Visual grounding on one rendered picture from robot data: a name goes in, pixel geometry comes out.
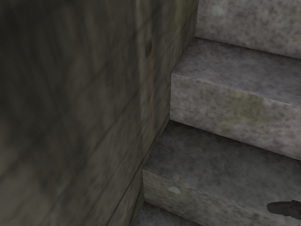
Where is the robot right hand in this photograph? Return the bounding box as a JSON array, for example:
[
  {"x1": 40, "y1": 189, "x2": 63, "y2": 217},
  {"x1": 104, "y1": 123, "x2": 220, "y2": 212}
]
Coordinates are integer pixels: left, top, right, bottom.
[{"x1": 266, "y1": 200, "x2": 301, "y2": 226}]

